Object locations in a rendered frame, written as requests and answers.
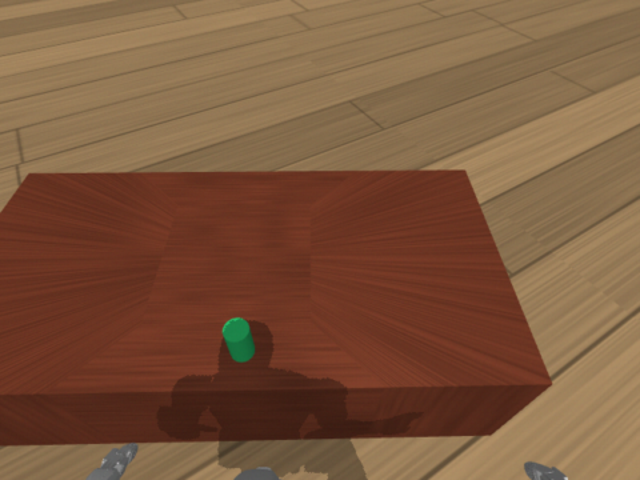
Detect right robot hand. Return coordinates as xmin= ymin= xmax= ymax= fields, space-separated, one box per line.
xmin=524 ymin=462 xmax=568 ymax=480

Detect left robot hand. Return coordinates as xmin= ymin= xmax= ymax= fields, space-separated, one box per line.
xmin=85 ymin=443 xmax=138 ymax=480

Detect can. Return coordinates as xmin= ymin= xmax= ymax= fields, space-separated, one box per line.
xmin=222 ymin=318 xmax=255 ymax=362

